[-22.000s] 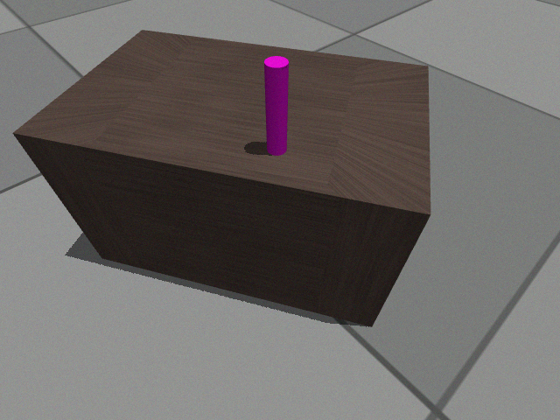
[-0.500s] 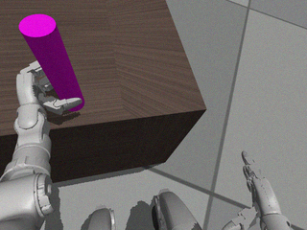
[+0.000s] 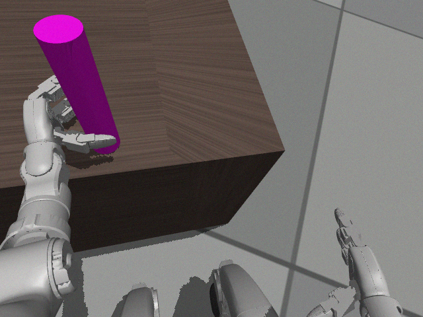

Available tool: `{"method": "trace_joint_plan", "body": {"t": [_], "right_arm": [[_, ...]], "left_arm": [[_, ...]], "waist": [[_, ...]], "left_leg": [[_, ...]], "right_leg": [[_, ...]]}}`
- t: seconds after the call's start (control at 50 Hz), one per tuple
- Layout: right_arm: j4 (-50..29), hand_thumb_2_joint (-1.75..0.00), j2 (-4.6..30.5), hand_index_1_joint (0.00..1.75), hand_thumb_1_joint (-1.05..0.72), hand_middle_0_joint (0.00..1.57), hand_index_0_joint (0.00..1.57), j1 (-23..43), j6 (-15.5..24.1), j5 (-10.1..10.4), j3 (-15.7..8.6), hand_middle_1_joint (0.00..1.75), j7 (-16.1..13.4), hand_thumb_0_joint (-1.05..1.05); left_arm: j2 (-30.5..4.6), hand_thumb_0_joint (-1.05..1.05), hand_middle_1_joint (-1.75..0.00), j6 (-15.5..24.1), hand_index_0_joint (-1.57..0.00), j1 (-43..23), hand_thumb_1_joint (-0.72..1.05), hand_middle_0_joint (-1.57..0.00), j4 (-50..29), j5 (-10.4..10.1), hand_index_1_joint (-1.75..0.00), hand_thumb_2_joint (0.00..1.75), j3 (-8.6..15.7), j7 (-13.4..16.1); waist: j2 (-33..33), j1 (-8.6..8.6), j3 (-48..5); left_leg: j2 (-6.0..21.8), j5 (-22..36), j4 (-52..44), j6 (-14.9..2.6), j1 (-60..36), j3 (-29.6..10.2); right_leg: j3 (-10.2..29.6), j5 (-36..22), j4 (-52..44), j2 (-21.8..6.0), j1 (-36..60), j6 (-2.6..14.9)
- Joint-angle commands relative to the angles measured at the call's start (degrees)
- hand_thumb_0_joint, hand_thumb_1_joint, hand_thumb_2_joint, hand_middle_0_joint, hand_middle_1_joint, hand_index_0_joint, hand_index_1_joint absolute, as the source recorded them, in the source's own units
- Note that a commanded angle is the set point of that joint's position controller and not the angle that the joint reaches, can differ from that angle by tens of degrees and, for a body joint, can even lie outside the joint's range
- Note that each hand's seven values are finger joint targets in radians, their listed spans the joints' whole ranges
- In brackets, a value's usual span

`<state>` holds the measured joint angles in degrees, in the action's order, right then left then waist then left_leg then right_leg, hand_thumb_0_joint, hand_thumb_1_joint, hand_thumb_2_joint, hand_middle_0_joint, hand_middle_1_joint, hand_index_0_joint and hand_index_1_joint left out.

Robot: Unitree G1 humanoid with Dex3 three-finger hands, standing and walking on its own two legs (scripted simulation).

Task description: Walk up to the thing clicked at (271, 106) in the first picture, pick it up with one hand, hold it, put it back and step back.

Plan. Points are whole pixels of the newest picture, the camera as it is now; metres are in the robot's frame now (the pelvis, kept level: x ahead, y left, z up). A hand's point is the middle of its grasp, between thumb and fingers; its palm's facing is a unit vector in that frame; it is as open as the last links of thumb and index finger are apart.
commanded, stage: open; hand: left
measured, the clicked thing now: (88, 100) +0.48 +0.13 +0.10
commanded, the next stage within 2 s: withdraw in 0.14 s
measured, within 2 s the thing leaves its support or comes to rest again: neither
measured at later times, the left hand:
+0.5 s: hand (56, 104) +0.49 +0.19 +0.07, palm faces +0.11 -0.99 +0.01, open 17.5 cm
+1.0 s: hand out of the picture +0.47 +0.27 +0.15, palm faces +0.22 -0.95 -0.23, open 17.6 cm
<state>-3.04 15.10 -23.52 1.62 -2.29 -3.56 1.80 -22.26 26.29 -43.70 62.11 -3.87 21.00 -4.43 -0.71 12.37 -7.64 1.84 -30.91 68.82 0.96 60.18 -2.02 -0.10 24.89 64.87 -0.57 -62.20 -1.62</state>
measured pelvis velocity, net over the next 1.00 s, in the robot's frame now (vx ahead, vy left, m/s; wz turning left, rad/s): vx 0.02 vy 0.00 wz -0.01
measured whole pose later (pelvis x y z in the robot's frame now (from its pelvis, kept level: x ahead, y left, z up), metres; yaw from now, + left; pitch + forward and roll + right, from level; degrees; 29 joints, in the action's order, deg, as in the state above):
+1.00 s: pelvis +0.02 +0.00 +0.06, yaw -1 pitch +12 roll -1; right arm 6.5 16.1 -24.1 -3.7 2.7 -4.0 -0.9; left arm -32.0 4.2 -39.8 55.6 0.5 20.4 -5.0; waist -0.1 5.9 -6.1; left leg 1.6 -25.1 49.6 0.4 36.5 0.6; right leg 1.9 19.6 47.2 -0.8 -39.6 -2.1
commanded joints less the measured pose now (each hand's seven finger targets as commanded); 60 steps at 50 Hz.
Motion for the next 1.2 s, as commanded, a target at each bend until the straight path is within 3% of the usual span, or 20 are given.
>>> {"method": "trace_joint_plan", "body": {"t": [0.0,0.02,0.08,0.1,0.24,0.3,0.44,0.52,0.72,0.74,0.78,0.82,0.9,0.98,1.02,1.06,1.12,1.14,1.16,1.18], "right_arm": [[-8.25,-0.06,8.48,0.05,0.5,0.05,0.05,-3.24,2.71,0.05,-6.2,0.05,-0.81,0.0],[-10.83,-0.06,8.69,0.05,0.5,0.05,0.05,-0.87,2.98,0.15,-5.9,0.05,-0.68,0.0],[-8.38,-0.06,8.47,0.05,0.5,0.05,0.05,-2.3,2.72,0.1,-6.33,0.05,-0.74,0.0],[-9.96,-0.06,8.99,0.05,0.5,0.05,0.05,-1.48,2.84,0.0,-6.54,0.05,-0.79,0.0],[-9.1,-0.05,8.06,0.05,0.53,0.05,0.05,-1.61,2.65,0.1,-5.5,0.05,-0.64,0.0],[-11.91,-0.06,8.37,0.05,0.52,0.05,0.05,-2.37,2.55,0.31,-5.33,0.05,-0.54,0.0],[-10.87,-0.06,8.32,0.05,0.51,0.05,0.05,-3.21,1.29,1.06,-5.26,0.05,-1.55,0.0],[-6.03,-0.06,7.44,0.05,0.51,0.05,0.05,-1.89,0.69,1.54,-3.7,0.05,-2.34,0.0],[0.25,-0.04,6.26,0.05,0.61,0.05,0.05,-0.21,2.27,3.28,-0.92,0.05,-2.95,0.0],[-1.68,-0.05,10.43,0.05,0.59,0.05,0.05,-3.02,0.72,3.09,-5.41,0.05,-3.46,0.0],[0.61,-0.05,8.72,0.05,0.58,0.05,0.05,-1.14,-0.37,3.92,-3.4,0.05,-3.05,0.0],[-0.25,-0.05,10.77,0.05,0.57,0.05,0.05,-0.13,-1.15,4.24,-6.79,0.05,-3.21,0.0],[-2.7,-0.06,9.96,0.05,0.54,0.05,0.05,3.52,-2.06,4.81,-5.93,0.05,-3.33,0.0],[2.48,-0.07,5.09,0.05,0.52,0.05,0.05,-0.16,-2.18,5.36,-2.07,0.05,-3.07,0.0],[1.6,-0.07,6.42,0.05,0.52,0.05,0.05,1.0,-1.74,5.3,-3.91,0.05,-2.67,0.0],[2.32,-0.07,3.84,0.05,0.53,0.05,0.05,0.54,-1.36,5.41,-1.47,0.05,-1.69,0.0],[0.86,-0.07,7.86,0.05,0.51,0.05,0.05,0.71,-0.74,5.65,-5.81,0.05,-1.93,0.0],[1.72,-0.07,6.42,0.05,0.5,0.05,0.05,0.62,-0.74,5.79,-4.59,0.05,-1.85,0.0],[1.73,-0.07,9.57,0.05,0.5,0.05,0.05,-1.27,-1.0,5.89,-7.85,0.05,-2.31,0.0],[1.57,-0.08,7.09,0.05,0.49,0.05,0.05,-0.37,-0.95,6.06,-5.65,0.05,-2.15,0.0]], "left_arm": [[-10.43,0.0,-0.34,3.54,-0.48,-20.77,-0.5,-0.5,-9.26,-0.56,-0.35,0.21,0.62,-0.29],[-11.35,0.0,-0.3,4.04,-0.45,-23.45,-0.51,-0.46,-14.74,-0.76,-0.32,0.18,0.84,-0.28],[-8.57,0.0,-0.21,3.54,-0.35,-20.59,-0.57,-0.37,-9.72,-0.6,-0.23,0.11,-0.53,-0.39],[-11.2,0.0,-0.18,4.37,-0.32,-24.45,-0.61,-0.34,-16.62,-0.88,-0.2,0.08,0.78,-0.28],[-9.28,0.0,-0.06,4.09,-0.1,-20.76,-0.61,-0.12,-10.86,-0.88,-0.07,0.03,0.22,-0.36],[-13.62,0.0,-0.04,4.76,-0.08,-23.73,-0.61,-0.1,-18.25,-1.09,-0.05,0.01,1.94,-1.04],[-19.79,0.0,-0.02,1.28,-0.06,-26.77,-0.59,-0.07,-23.85,-2.05,-0.04,0.01,4.05,-2.07],[-20.81,0.0,-0.02,-2.99,-0.06,-27.0,-0.58,-0.07,-20.0,-2.23,-0.03,0.0,3.86,-3.25],[-14.73,0.0,-0.06,-12.29,-0.03,-25.29,-0.6,-0.06,-12.02,-5.01,-0.09,0.08,-0.63,-11.11],[-23.81,0.0,-0.06,-14.52,-0.05,-19.27,-0.58,-0.06,-11.0,2.15,-0.07,0.09,-0.63,-7.7],[-22.21,0.0,-0.07,-16.33,-0.05,-23.32,-0.58,-0.06,-13.98,1.38,-0.08,0.09,-0.99,-4.63],[-25.82,0.0,-0.07,-17.24,-0.06,-24.33,-0.59,-0.07,-16.89,2.32,-0.08,0.08,0.28,-3.26],[-32.07,0.0,-0.05,-18.03,-0.04,-21.25,-0.57,-0.06,-20.25,4.19,-0.07,0.08,3.75,0.44],[-24.22,0.0,-0.05,-19.04,-0.04,-11.07,-0.57,-0.07,-22.08,3.83,-0.08,0.09,0.36,2.28],[-24.71,0.0,-0.05,-19.54,-0.04,-6.57,-0.57,-0.07,-26.32,3.64,-0.07,0.08,1.93,2.9],[-18.74,0.0,-0.05,-20.12,-0.04,-1.48,-0.57,-0.06,-30.73,3.04,-0.08,0.09,-1.95,2.58],[-14.54,0.0,-0.05,-20.72,-0.05,8.86,-0.57,-0.07,-41.4,1.94,-0.08,0.08,-3.45,2.84],[-12.74,0.0,-0.05,-21.03,-0.05,12.93,-0.56,-0.07,-44.94,1.63,-0.07,0.08,-4.39,2.89],[-15.23,0.0,-0.05,-20.85,-0.05,17.53,-0.57,-0.07,-53.83,1.22,-0.07,0.08,-2.04,3.5],[-11.83,0.0,-0.05,-21.26,-0.05,21.39,-0.55,-0.07,-55.86,0.97,-0.07,0.07,-4.01,3.67]], "waist": [[7.53,0.31,-27.68],[7.97,-0.8,-29.53],[7.84,0.31,-27.02],[8.6,-0.07,-30.26],[7.03,0.0,-26.19],[9.64,-1.09,-33.79],[10.6,-2.38,-34.56],[9.68,-3.33,-26.42],[4.77,-3.22,-21.23],[2.74,-5.28,-20.21],[4.19,-5.4,-18.77],[4.14,-6.31,-21.21],[3.23,-9.36,-22.78],[6.33,-10.7,-17.02],[7.77,-11.48,-18.82],[8.77,-11.44,-17.32],[8.47,-11.02,-18.19],[8.86,-11.64,-16.84],[8.24,-12.04,-17.5],[7.21,-11.92,-15.43]], "left_leg": [[-1.6,18.68,-8.83,-1.03,-14.63,1.04],[-1.48,19.05,-9.29,-0.86,-15.57,0.84],[-1.31,18.83,-9.22,-0.71,-15.88,0.71],[-1.24,21.15,-8.67,-0.8,-17.01,0.74],[-1.37,19.09,-9.14,-0.82,-15.12,0.83],[-1.4,23.27,-9.35,-0.55,-19.17,0.84],[-1.73,22.25,-11.3,-0.86,-21.36,1.75],[-1.59,19.93,-14.42,-0.64,-21.34,1.85],[-0.68,20.67,-19.79,-0.91,-26.55,2.0],[-1.21,21.89,-22.26,-0.62,-28.15,2.56],[-1.22,21.38,-23.79,-0.21,-28.62,2.46],[-1.18,22.25,-24.89,-0.12,-31.56,2.32],[-1.56,22.69,-26.49,-0.51,-31.8,2.66],[-1.68,23.92,-28.4,-0.25,-32.89,3.25],[-1.52,26.56,-28.19,0.12,-34.97,3.41],[-1.39,29.1,-28.01,0.34,-35.55,3.61],[-0.64,33.03,-28.09,0.98,-39.87,3.17],[-0.61,33.09,-28.38,1.19,-40.41,3.02],[-0.6,33.82,-28.52,1.13,-40.97,3.05],[-0.85,33.07,-28.71,1.05,-40.26,3.15]], "right_leg": [[-1.14,-16.06,-6.61,1.42,18.28,2.74],[-1.26,-16.28,-6.61,1.53,18.83,2.87],[-1.38,-15.25,-6.53,1.6,16.72,2.98],[-1.27,-17.75,-6.52,1.58,18.39,2.87],[-1.32,-15.95,-6.67,1.53,17.2,2.83],[-1.18,-19.44,-6.32,1.25,21.85,2.94],[0.19,-20.53,-9.18,0.86,27.61,2.4],[-0.3,-17.09,-12.17,1.22,25.62,2.49],[-1.56,-17.25,-17.03,1.68,26.43,2.52],[-1.96,-18.4,-19.3,1.55,29.53,2.11],[-1.96,-17.3,-19.79,1.65,30.18,2.35],[-2.04,-17.65,-20.54,1.69,31.75,2.19],[-1.59,-17.9,-22.1,1.21,38.52,2.0],[-1.52,-18.02,-23.33,0.96,37.66,2.49],[-1.78,-19.47,-23.35,0.98,38.09,2.63],[-2.05,-21.46,-23.19,1.03,38.38,2.66],[-2.8,-22.45,-23.13,1.35,37.21,2.74],[-3.26,-21.67,-23.22,1.4,36.95,2.71],[-3.35,-22.78,-23.44,1.35,38.4,2.65],[-3.4,-22.53,-23.54,1.22,38.69,2.53]]}}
